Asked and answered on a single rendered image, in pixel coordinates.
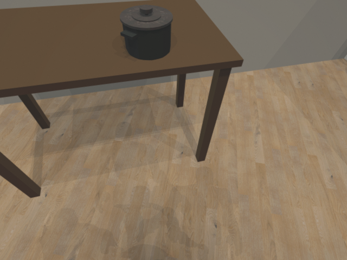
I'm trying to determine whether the table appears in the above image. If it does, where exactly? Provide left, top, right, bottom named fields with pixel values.
left=0, top=0, right=243, bottom=198

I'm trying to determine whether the pot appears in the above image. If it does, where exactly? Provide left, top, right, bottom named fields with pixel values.
left=120, top=24, right=171, bottom=60

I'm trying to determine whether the knob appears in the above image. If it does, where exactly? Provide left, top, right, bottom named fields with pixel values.
left=139, top=5, right=153, bottom=14

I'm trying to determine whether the lid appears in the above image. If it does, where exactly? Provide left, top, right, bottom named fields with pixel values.
left=120, top=5, right=173, bottom=30

